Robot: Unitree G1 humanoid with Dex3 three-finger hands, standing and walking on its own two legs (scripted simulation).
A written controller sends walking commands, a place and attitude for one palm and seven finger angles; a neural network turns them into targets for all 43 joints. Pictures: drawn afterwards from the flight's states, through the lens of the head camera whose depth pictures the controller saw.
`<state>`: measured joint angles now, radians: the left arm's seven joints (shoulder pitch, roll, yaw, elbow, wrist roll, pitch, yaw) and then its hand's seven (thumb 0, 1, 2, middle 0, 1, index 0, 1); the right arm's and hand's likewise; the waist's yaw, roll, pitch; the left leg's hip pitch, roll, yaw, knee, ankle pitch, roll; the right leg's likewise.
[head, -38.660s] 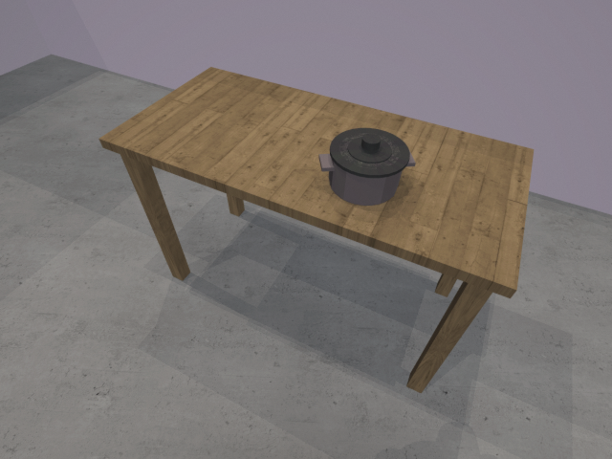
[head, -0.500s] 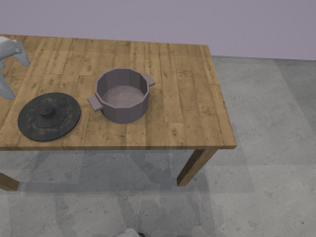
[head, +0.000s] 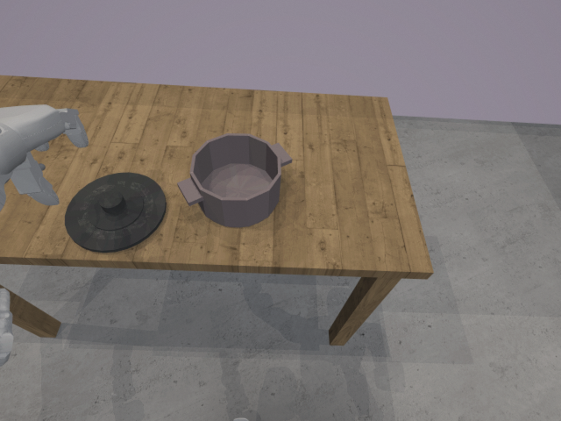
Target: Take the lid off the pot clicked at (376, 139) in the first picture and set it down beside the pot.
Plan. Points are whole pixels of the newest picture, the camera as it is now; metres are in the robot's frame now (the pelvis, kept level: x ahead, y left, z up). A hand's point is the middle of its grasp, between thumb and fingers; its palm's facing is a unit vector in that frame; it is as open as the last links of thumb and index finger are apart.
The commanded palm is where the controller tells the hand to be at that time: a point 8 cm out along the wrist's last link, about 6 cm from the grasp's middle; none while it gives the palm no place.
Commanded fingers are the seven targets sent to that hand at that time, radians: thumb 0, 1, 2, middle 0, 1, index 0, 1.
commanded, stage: draw the hand back to the body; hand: left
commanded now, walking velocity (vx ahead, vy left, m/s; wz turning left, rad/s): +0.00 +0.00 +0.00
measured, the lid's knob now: (112, 201) +0.49 +0.31 -0.06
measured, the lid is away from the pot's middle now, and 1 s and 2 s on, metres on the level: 0.23 0.23 0.23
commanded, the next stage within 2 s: step back with the hand held close in 1.80 s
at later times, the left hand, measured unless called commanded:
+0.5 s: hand (88, 145) +0.42 +0.24 +0.16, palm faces +0.38 -0.87 -0.30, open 10.0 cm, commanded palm +0.35 +0.28 +0.18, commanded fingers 0.00 0.47 0.66 -0.25 -0.65 -0.25 -0.65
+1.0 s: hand (116, 210) +0.32 +0.18 +0.17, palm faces +0.45 -0.84 -0.31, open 7.8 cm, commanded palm +0.26 +0.22 +0.19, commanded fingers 0.00 0.90 0.90 -0.20 -0.30 -0.20 -0.30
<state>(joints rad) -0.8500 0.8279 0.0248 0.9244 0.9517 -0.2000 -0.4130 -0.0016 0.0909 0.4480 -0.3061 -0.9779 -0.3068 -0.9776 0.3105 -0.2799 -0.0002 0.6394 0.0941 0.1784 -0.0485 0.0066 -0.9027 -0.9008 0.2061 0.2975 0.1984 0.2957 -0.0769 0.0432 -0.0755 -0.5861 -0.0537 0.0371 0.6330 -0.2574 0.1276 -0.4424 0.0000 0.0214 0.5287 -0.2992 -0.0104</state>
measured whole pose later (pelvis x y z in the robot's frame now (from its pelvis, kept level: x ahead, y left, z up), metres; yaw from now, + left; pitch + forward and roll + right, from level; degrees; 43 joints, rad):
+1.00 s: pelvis +0.03 -0.11 +0.02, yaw -1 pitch -2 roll +0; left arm -0.01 0.40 0.36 0.14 -0.10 -0.08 0.08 0.01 0.78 0.83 -0.22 -0.40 -0.22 -0.40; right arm 0.17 -0.27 0.02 0.66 0.06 -0.05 -0.06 0.01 -0.90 -0.90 0.20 0.30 0.20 0.30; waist 0.02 0.07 0.00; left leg -0.15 0.03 0.02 0.41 -0.22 -0.01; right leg -0.04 0.08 -0.01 0.36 -0.28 -0.07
